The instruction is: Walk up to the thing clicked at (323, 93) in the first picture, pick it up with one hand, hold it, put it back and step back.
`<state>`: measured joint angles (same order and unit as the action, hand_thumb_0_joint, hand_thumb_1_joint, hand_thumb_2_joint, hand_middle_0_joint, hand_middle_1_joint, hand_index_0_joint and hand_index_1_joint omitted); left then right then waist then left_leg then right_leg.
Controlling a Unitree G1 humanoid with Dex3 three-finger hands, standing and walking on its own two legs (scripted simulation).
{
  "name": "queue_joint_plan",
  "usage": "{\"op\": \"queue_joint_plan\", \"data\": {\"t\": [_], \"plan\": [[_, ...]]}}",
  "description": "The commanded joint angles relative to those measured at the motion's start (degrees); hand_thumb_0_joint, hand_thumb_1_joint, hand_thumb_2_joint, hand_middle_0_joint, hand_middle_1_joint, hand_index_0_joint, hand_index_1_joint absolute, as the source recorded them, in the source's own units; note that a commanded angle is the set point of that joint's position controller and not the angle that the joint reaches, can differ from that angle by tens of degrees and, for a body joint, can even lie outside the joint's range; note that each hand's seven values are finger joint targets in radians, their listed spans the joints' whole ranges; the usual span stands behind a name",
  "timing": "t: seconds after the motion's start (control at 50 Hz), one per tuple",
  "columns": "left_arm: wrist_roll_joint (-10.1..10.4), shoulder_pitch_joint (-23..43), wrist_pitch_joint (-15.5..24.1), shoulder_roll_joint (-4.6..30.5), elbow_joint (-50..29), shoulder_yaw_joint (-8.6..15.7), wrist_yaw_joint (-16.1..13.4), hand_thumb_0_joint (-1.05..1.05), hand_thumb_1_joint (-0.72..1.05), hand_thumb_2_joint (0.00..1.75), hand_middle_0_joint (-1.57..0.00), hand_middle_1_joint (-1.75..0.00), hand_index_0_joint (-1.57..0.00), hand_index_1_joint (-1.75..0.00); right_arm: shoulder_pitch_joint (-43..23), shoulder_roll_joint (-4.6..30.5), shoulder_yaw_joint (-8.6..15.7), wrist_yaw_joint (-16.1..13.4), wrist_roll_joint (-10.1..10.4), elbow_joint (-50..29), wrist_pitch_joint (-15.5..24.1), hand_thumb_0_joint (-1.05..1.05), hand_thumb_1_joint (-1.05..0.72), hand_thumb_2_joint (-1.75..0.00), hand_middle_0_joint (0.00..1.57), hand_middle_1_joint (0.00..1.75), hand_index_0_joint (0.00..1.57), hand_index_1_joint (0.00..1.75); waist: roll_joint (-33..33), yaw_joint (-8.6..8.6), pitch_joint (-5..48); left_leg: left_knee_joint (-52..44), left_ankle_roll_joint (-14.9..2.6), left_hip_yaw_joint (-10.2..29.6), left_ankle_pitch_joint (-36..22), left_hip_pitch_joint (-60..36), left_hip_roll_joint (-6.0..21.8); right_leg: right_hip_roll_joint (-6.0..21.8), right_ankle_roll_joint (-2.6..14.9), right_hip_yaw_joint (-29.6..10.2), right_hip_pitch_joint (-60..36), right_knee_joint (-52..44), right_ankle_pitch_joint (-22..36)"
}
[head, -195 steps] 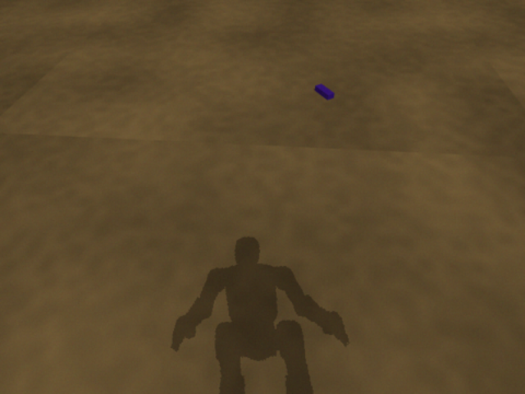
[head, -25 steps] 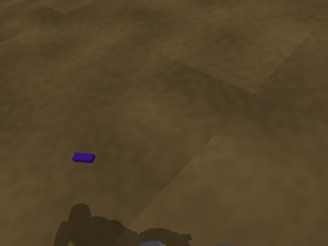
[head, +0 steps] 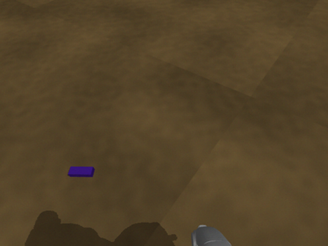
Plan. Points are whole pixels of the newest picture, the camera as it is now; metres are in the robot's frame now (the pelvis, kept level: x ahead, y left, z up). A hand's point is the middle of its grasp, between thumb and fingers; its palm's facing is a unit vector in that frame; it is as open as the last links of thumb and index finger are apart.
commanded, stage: walk up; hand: left
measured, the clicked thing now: (81, 171) +0.72 +0.54 -0.73
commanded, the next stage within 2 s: none
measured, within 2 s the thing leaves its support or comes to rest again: neither
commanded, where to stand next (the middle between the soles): +0.30 +0.40 m, yaw -6 degrees
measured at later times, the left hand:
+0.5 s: hand out of the picture +0.12 +0.51 -0.12, palm faces -0.03 -0.79 -0.61, open 7.4 cm
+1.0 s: hand out of the picture +0.23 +0.63 -0.12, palm faces -0.02 -0.82 -0.57, open 7.4 cm
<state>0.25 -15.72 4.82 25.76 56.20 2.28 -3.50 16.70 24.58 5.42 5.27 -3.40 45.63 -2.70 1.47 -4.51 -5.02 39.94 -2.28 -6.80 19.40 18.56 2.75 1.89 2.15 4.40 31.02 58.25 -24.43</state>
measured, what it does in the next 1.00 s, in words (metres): steps to the left: right foot, then left foot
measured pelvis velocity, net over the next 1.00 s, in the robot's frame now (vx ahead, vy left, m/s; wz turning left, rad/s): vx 0.16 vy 0.33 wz -0.02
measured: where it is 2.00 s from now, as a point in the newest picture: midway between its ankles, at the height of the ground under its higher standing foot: outside the picture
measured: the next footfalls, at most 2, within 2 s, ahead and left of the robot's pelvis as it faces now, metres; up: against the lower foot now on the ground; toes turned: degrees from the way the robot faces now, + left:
right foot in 0.10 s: +0.15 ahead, -0.06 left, +0.00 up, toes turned -7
left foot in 0.50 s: +0.17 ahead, +0.36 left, +0.00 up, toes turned +3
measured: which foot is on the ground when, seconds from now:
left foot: down 0.00-0.10, up 0.12-0.48, down 0.50-0.86, up 0.88-1.00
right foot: up 0.00-0.08, down 0.10-0.52, up 0.54-0.84, down 0.86-1.00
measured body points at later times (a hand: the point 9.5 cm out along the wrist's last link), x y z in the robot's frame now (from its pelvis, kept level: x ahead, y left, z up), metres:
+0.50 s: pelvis +0.08 +0.18 -0.02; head +0.11 +0.14 +0.42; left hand +0.12 +0.55 -0.08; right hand +0.17 -0.18 -0.14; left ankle +0.13 +0.35 -0.72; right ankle +0.11 -0.05 -0.72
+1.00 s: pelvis +0.16 +0.33 -0.01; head +0.18 +0.28 +0.43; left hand +0.23 +0.67 -0.08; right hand +0.20 +0.02 -0.15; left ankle +0.16 +0.44 -0.65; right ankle +0.23 +0.21 -0.72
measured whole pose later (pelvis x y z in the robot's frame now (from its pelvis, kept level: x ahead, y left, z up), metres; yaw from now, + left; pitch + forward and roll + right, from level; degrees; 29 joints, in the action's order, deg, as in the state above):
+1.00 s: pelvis +0.16 +0.33 -0.01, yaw -1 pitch -4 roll -2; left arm -1.1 -16.2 4.8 22.7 50.2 2.1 -5.6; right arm 17.8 24.4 4.6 4.0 -3.3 44.2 -6.1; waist 7.9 -1.0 -7.1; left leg 71.7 -0.7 2.4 28.6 29.0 -0.7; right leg 2.4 3.1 7.7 22.9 42.3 -15.9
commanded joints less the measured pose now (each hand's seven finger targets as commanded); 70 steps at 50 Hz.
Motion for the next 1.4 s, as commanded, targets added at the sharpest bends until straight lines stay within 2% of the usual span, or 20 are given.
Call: {"op": "queue_joint_plan", "data": {"t": [0.0,0.06,0.08,0.1,0.14,0.24,0.4,0.48,0.52,0.56,0.62,0.74,0.8,0.82,0.84,0.88,1.18,1.22,1.24,1.38], "plan": [[0.3,-6.3,1.4,11.4,-2.8,3.7,-1.2,0.00,0.90,0.90,-0.20,-0.30,-0.20,-0.30,-4.0,14.0,4.0,-1.1,-0.4,-6.9,1.3,0.00,-0.90,-0.90,0.20,0.30,0.20,0.30,9.7,2.98,3.2,-15.3,-13.38,15.6,-6.4,-0.6,13.3,1.5,0.16,0.3,-6.7,-12.6,4.8],[-0.4,-17.4,1.6,14.8,0.0,6.3,-2.4,0.00,0.90,0.90,-0.20,-0.30,-0.20,-0.30,-8.2,9.2,2.2,-0.7,0.1,-9.5,0.7,0.00,-0.90,-0.90,0.20,0.30,0.20,0.30,-2.8,10.50,8.5,2.6,-6.11,6.3,-5.1,14.6,5.8,2.3,-0.28,-3.5,-33.8,-27.9,18.4],[-1.2,-19.1,1.6,18.7,-0.9,7.6,-3.2,0.00,0.90,0.90,-0.20,-0.30,-0.20,-0.30,-4.2,6.5,1.4,-0.8,0.7,-9.1,0.5,0.00,-0.90,-0.90,0.20,0.30,0.20,0.30,-14.2,11.12,9.6,15.6,-1.75,3.4,9.3,22.1,-1.0,11.9,2.22,-21.6,-38.5,-35.8,6.8],[-1.8,-14.4,1.4,20.7,-4.5,7.3,-3.6,0.00,0.90,0.90,-0.20,-0.30,-0.20,-0.30,-0.5,8.7,1.9,-1.2,0.4,-7.8,-0.6,0.00,-0.90,-0.90,0.20,0.30,0.20,0.30,-9.1,8.37,10.0,25.7,0.77,11.5,12.4,24.2,-2.8,22.8,6.29,-40.0,-33.8,-41.6,-6.1],[-1.0,-4.1,1.2,20.2,-7.4,7.0,-4.0,0.00,0.90,0.90,-0.20,-0.30,-0.20,-0.30,1.9,14.1,4.0,-1.7,-0.4,-5.8,-2.0,0.00,-0.90,-0.90,0.20,0.30,0.20,0.30,-3.8,4.58,4.9,31.5,1.69,13.9,11.7,24.1,1.9,26.1,13.05,-41.1,-23.2,-43.6,-17.9],[-1.6,-3.4,2.2,16.7,-7.5,6.3,-2.9,0.00,0.90,0.90,-0.20,-0.30,-0.20,-0.30,1.9,13.9,4.4,-0.9,-0.2,-2.9,-1.6,0.00,-0.90,-0.90,0.20,0.30,0.20,0.30,-4.9,4.07,1.0,30.8,2.52,16.1,2.9,17.8,2.2,16.4,8.98,-19.0,-11.7,-37.1,-2.6],[-2.5,-4.5,2.0,21.4,-8.3,7.9,-2.4,0.00,0.90,0.90,-0.20,-0.30,-0.20,-0.30,-4.5,12.7,4.6,0.7,0.1,-5.4,-1.5,0.00,-0.90,-0.90,0.20,0.30,0.20,0.30,-13.3,5.96,2.9,13.6,3.38,7.9,6.3,12.0,4.8,13.9,9.57,-10.7,-9.9,-31.2,1.2],[-2.3,1.7,0.5,18.7,-8.7,6.5,-2.6,0.00,0.90,0.90,-0.20,-0.30,-0.20,-0.30,9.3,13.6,6.3,-0.2,-0.4,-0.6,-0.7,0.00,-0.90,-0.90,0.20,0.30,0.20,0.30,-3.3,-3.35,9.1,-0.7,1.79,2.1,3.4,-10.5,-0.3,10.0,4.73,-4.0,0.8,-12.0,3.1],[-1.0,-0.4,-0.3,9.1,-9.6,3.4,-3.1,0.00,0.90,0.90,-0.20,-0.30,-0.20,-0.30,8.8,21.5,7.3,-1.2,-0.8,-2.0,0.2,0.00,-0.90,-0.90,0.20,0.30,0.20,0.30,23.4,-3.91,3.5,-23.7,-2.94,37.4,19.2,-9.8,14.6,-5.4,-0.43,0.7,21.0,13.6,-13.5],[-0.8,2.8,0.5,16.0,-7.6,4.1,-3.7,0.00,0.90,0.90,-0.20,-0.30,-0.20,-0.30,0.3,24.1,7.2,-1.6,0.7,-4.1,0.3,0.00,-0.90,-0.90,0.20,0.30,0.20,0.30,17.4,-0.91,-1.0,-26.1,-11.83,44.4,25.9,-2.4,18.6,1.4,1.14,-5.7,18.3,17.4,-8.0],[0.9,-4.3,0.6,15.5,-2.9,4.6,-2.7,0.00,0.90,0.90,-0.20,-0.30,-0.20,-0.30,-2.0,15.8,4.7,-2.6,0.4,-5.0,1.0,0.00,-0.90,-0.90,0.20,0.30,0.20,0.30,12.1,2.25,-2.6,-14.9,-7.27,23.1,2.3,-3.8,10.1,2.6,0.63,-6.0,14.0,10.8,-0.2],[0.6,-4.5,1.2,11.3,-4.6,3.7,-2.1,0.00,0.90,0.90,-0.20,-0.30,-0.20,-0.30,1.0,13.0,3.6,-2.3,-0.3,-7.0,1.0,0.00,-0.90,-0.90,0.20,0.30,0.20,0.30,11.3,1.26,3.1,-11.1,-12.01,17.2,-24.0,-6.8,10.5,1.1,-0.54,1.5,-0.4,-8.7,1.4],[0.3,-14.4,1.3,12.0,-2.3,4.9,-2.9,0.00,0.90,0.90,-0.20,-0.30,-0.20,-0.30,-5.4,10.9,2.7,-1.9,0.3,-10.5,0.2,0.00,-0.90,-0.90,0.20,0.30,0.20,0.30,2.6,8.71,6.6,-0.4,-7.59,10.6,-21.4,5.9,6.2,-0.2,-0.39,1.4,-24.6,-25.5,19.7],[-0.4,-19.8,1.3,15.8,-1.6,6.5,-3.7,0.00,0.90,0.90,-0.20,-0.30,-0.20,-0.30,-4.7,8.9,2.1,-1.9,0.9,-11.3,0.4,0.00,-0.90,-0.90,0.20,0.30,0.20,0.30,-4.3,11.76,9.4,10.6,-3.74,7.9,-18.5,11.9,3.1,3.1,0.52,-6.0,-34.1,-28.4,17.6],[-1.1,-20.5,1.0,19.7,-3.2,7.6,-4.5,0.00,0.90,0.90,-0.20,-0.30,-0.20,-0.30,-0.1,6.0,1.3,-2.2,1.1,-11.2,0.3,0.00,-0.90,-0.90,0.20,0.30,0.20,0.30,-15.3,11.02,11.6,21.9,0.28,7.4,11.4,22.2,-3.2,17.8,6.05,-29.2,-40.1,-34.3,14.0],[-0.9,-8.7,0.5,19.6,-8.1,7.0,-4.6,0.00,0.90,0.90,-0.20,-0.30,-0.20,-0.30,4.1,13.6,3.8,-2.8,0.3,-8.5,-1.7,0.00,-0.90,-0.90,0.20,0.30,0.20,0.30,-1.3,6.52,9.7,35.4,2.00,15.1,13.9,22.5,-0.8,27.7,15.05,-42.0,-29.0,-40.9,-11.5],[-3.7,3.7,-1.5,13.2,-10.6,5.4,0.2,0.00,0.90,0.90,-0.20,-0.30,-0.20,-0.30,15.3,12.3,5.1,-3.0,1.9,2.6,0.7,0.00,-0.90,-0.90,0.20,0.30,0.20,0.30,-3.7,-1.72,6.0,0.2,3.34,0.8,4.6,-13.2,-2.9,6.9,3.59,-3.4,8.9,-11.6,-21.5],[-2.1,1.6,-2.6,4.8,-10.8,2.7,0.3,0.00,0.90,0.90,-0.20,-0.30,-0.20,-0.30,12.3,19.1,5.1,-4.6,0.5,0.6,2.3,0.00,-0.90,-0.90,0.20,0.30,0.20,0.30,18.2,-0.90,-0.3,-20.7,-2.64,37.5,33.1,-0.3,13.1,-3.7,-0.43,-4.4,19.6,14.9,-14.2],[-1.9,3.7,-2.3,10.0,-11.2,3.7,-0.1,0.00,0.90,0.90,-0.20,-0.30,-0.20,-0.30,2.5,24.4,5.3,-4.7,1.9,-1.7,2.8,0.00,-0.90,-0.90,0.20,0.30,0.20,0.30,12.9,1.47,-4.2,-31.5,-11.61,53.0,44.0,8.5,22.0,-1.0,0.03,-10.7,17.0,13.5,-8.2],[-0.7,0.2,-2.8,10.5,-3.8,4.3,2.6,0.00,0.90,0.90,-0.20,-0.30,-0.20,-0.30,0.1,17.1,2.2,-6.5,2.0,2.2,7.1,0.00,-0.90,-0.90,0.20,0.30,0.20,0.30,8.6,4.27,-0.8,-12.0,-8.07,25.6,-7.2,-0.7,13.8,2.6,-0.52,-8.9,4.9,1.0,-0.2]]}}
